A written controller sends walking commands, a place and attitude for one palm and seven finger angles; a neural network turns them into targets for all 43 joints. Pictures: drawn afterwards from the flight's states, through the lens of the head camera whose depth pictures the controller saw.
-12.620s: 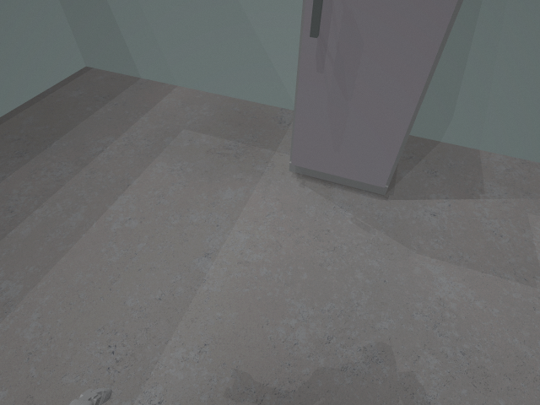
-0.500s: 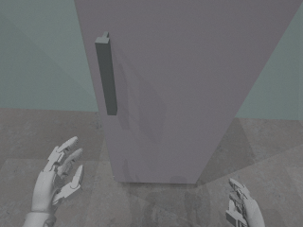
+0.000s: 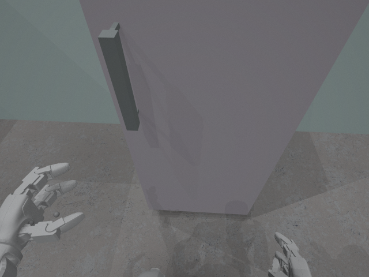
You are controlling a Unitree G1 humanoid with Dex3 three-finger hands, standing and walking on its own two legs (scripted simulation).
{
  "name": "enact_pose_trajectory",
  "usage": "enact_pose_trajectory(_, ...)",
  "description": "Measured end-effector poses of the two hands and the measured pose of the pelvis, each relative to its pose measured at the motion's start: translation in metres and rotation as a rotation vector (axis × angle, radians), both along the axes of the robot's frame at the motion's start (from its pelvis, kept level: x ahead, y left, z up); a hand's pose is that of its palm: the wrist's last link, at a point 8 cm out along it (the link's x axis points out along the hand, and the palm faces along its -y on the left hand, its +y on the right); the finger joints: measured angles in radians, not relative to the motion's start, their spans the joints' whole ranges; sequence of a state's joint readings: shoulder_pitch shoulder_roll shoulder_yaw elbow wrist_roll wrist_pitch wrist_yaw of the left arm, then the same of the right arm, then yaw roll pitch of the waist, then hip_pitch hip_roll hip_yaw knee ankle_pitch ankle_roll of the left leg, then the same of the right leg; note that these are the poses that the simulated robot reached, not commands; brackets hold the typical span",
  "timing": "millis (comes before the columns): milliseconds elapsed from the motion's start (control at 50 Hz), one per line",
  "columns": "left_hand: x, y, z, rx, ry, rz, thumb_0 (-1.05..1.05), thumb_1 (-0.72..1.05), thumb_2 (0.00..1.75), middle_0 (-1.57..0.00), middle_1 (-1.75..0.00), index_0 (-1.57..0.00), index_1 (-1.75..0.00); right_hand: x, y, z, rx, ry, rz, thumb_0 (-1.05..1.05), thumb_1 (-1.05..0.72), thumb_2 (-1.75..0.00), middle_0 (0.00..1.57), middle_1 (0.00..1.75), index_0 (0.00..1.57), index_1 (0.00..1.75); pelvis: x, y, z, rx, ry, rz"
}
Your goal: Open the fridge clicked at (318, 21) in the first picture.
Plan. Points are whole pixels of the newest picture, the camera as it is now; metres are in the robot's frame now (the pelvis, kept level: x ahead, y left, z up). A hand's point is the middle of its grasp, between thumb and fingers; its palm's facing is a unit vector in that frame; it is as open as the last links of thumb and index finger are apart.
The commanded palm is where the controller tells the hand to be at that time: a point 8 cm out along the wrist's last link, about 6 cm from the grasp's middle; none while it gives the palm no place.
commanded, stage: raise the hand to about handle height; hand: left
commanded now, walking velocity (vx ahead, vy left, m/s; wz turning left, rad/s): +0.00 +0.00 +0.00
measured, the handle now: (125, 82) +0.48 +0.16 +0.17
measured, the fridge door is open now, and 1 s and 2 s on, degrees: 0 0 0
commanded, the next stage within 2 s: move the hooked fingers beside the handle in 1.28 s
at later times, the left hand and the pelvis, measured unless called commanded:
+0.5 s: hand (1, 179) +0.24 +0.31 +0.15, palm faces +0.08 -0.99 -0.07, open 13.7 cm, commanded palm +0.22 +0.36 +0.16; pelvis +0.01 +0.05 +0.03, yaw +1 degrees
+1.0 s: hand out of the picture +0.26 +0.32 +0.18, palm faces +0.06 -1.00 -0.04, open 14.0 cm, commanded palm +0.23 +0.36 +0.20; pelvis -0.01 +0.04 +0.04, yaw +1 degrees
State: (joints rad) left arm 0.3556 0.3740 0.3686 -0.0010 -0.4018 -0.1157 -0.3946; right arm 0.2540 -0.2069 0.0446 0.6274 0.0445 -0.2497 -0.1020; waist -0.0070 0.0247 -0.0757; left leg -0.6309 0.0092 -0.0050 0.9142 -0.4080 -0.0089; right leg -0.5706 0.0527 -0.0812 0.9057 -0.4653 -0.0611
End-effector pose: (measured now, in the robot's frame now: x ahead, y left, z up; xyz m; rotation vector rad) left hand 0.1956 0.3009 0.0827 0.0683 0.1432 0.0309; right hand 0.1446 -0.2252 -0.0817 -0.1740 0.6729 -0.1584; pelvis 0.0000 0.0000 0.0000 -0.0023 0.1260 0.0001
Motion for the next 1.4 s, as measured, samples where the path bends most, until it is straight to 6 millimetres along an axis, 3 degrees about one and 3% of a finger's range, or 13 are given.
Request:
enact_pose_trajectory(100,-0.002,0.017,0.027,0.017,-0.148,0.08,0.0,0.03,0.53,-0.26,-0.86,-0.26,-0.86,-0.014,-0.02,0.013,-0.077,0.024,-0.038,0.01,-0.9,-0.89,0.2,0.3,0.21,0.3,0.007,0.012,0.009,-0.006,-0.012,-0.007)
enact_pose_trajectory(220,0.006,0.016,0.015,-0.008,-0.088,-0.01,0.0,-0.12,0.47,-0.27,-0.95,-0.27,-0.95,-0.005,-0.021,0.029,-0.149,0.001,-0.034,0.01,-0.9,-0.89,0.2,0.3,0.21,0.3,0.006,0.028,0.014,-0.019,-0.027,-0.005)
enact_pose_trajectory(280,0.012,0.02,0.021,0.002,-0.099,-0.024,0.0,-0.19,0.44,-0.28,-0.99,-0.28,-0.99,0.008,-0.009,0.041,-0.155,-0.044,-0.027,0.01,-0.9,-0.89,0.2,0.3,0.21,0.3,0.007,0.034,0.017,-0.022,-0.039,-0.006)
enact_pose_trajectory(400,0.019,0.046,0.063,0.027,-0.255,0.037,-0.01,-0.33,0.38,-0.29,-1.08,-0.29,-1.08,0.037,0.029,0.058,-0.111,-0.135,0.041,0.01,-0.9,-0.89,0.2,0.3,0.21,0.3,0.009,0.044,0.024,-0.033,-0.079,0.007)
enact_pose_trajectory(480,0.021,0.061,0.074,0.014,-0.223,0.047,-0.01,-0.41,0.35,-0.3,-1.14,-0.3,-1.14,0.051,0.055,0.063,-0.065,-0.164,0.089,0.01,-0.9,-0.89,0.2,0.3,0.21,0.3,0.008,0.05,0.029,-0.037,-0.104,0.016)
enact_pose_trajectory(580,0.025,0.071,0.078,-0.001,-0.14,0.038,-0.01,-0.47,0.32,-0.3,-1.17,-0.3,-1.17,0.057,0.076,0.066,-0.038,-0.167,0.129,0.01,-0.9,-0.89,0.2,0.3,0.21,0.3,0.003,0.055,0.034,-0.036,-0.13,0.023)
enact_pose_trajectory(660,0.028,0.079,0.096,0.008,-0.19,0.054,-0.01,-0.49,0.31,-0.3,-1.19,-0.3,-1.19,0.054,0.082,0.069,-0.043,-0.152,0.146,0.01,-0.9,-0.89,0.2,0.3,0.21,0.3,0.0,0.055,0.037,-0.033,-0.149,0.027)
enact_pose_trajectory(800,0.04,0.089,0.121,0.01,-0.213,0.058,-0.01,-0.5,0.31,-0.3,-1.19,-0.3,-1.19,0.039,0.068,0.07,-0.056,-0.115,0.118,0.01,-0.9,-0.89,0.21,0.3,0.21,0.3,-0.005,0.051,0.042,-0.028,-0.168,0.028)
enact_pose_trajectory(920,0.046,0.08,0.11,-0.013,-0.114,0.035,-0.01,-0.5,0.3,-0.3,-1.2,-0.3,-1.2,0.026,0.045,0.069,-0.063,-0.093,0.063,0.01,-0.9,-0.89,0.2,0.3,0.21,0.3,-0.007,0.047,0.044,-0.024,-0.168,0.019)
enact_pose_trajectory(1040,0.043,0.063,0.106,-0.023,-0.147,0.035,-0.01,-0.5,0.3,-0.3,-1.2,-0.3,-1.2,0.019,0.027,0.069,-0.081,-0.083,0.033,0.01,-0.9,-0.89,0.2,0.3,0.21,0.3,-0.006,0.039,0.045,-0.019,-0.172,0.008)
enact_pose_trajectory(1200,0.043,0.054,0.117,0.005,-0.178,0.069,-0.01,-0.5,0.3,-0.3,-1.2,-0.3,-1.2,0.022,0.015,0.067,-0.069,-0.094,0.024,0.01,-0.9,-0.89,0.2,0.3,0.21,0.3,-0.004,0.027,0.045,-0.015,-0.179,0.008)
enact_pose_trajectory(1400,0.048,0.037,0.113,-0.013,-0.146,0.052,-0.01,-0.5,0.3,-0.3,-1.2,-0.3,-1.2,0.03,0.005,0.063,-0.042,-0.11,0.018,0.01,-0.9,-0.89,0.2,0.3,0.21,0.3,-0.001,0.014,0.043,-0.007,-0.168,0.002)
